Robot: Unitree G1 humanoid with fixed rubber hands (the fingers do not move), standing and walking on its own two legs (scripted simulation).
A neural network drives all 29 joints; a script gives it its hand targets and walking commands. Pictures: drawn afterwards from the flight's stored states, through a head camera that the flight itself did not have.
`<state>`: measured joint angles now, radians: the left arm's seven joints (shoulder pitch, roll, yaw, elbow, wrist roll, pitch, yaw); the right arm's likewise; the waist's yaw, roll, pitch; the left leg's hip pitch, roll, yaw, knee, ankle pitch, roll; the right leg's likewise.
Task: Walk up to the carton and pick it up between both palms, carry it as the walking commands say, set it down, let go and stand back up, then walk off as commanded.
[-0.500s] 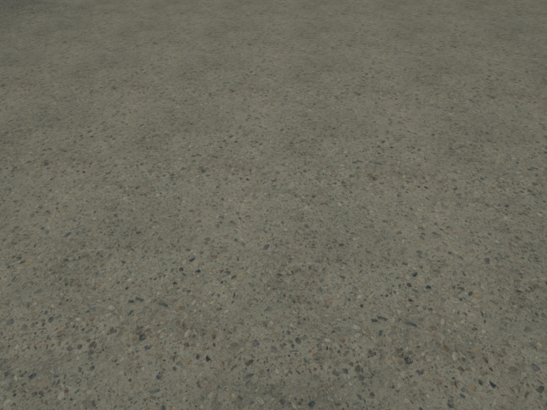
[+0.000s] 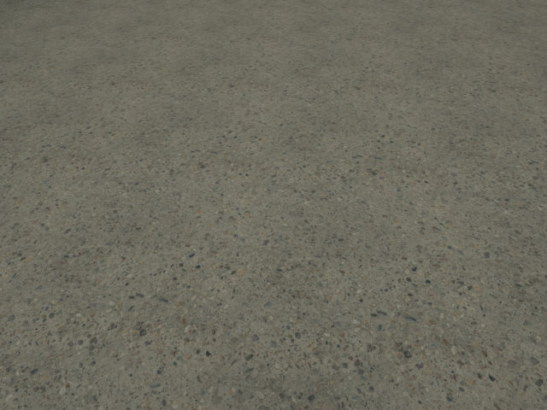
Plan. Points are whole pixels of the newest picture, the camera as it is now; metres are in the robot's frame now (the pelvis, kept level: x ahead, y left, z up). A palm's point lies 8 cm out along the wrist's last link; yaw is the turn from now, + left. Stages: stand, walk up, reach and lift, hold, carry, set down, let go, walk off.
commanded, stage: stand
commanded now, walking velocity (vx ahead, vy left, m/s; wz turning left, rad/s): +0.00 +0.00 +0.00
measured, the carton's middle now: out of the picture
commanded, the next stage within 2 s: walk off in 1.06 s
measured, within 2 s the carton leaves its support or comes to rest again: neither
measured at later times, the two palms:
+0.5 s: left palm out of the picture +0.10 +0.31 -0.10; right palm out of the picture +0.10 -0.30 -0.10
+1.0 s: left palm out of the picture +0.12 +0.32 -0.10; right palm out of the picture +0.11 -0.30 -0.10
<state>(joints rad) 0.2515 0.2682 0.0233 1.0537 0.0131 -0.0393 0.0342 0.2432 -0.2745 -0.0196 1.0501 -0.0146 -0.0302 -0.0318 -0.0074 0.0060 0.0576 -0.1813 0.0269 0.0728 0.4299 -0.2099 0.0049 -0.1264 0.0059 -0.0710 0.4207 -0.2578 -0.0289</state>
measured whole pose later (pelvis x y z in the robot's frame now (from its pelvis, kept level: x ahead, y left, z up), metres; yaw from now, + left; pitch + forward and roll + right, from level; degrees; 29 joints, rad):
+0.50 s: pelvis +0.01 +0.00 +0.01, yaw +0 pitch -2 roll +0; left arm 0.11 0.37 0.00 1.06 0.00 -0.04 0.00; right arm 0.10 -0.38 0.01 1.07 -0.01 -0.04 0.00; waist -0.01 0.00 0.04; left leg -0.12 0.02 0.08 0.33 -0.17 0.01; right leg -0.07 0.01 -0.06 0.32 -0.22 -0.02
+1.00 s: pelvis +0.02 +0.01 +0.01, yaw +0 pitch -2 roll +0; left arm 0.09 0.39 0.00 1.08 0.01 -0.03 0.00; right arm 0.07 -0.39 0.00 1.09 -0.01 -0.03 0.00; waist 0.00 0.00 0.04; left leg -0.11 0.01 0.08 0.31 -0.17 0.01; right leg -0.05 0.00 -0.06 0.29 -0.21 -0.01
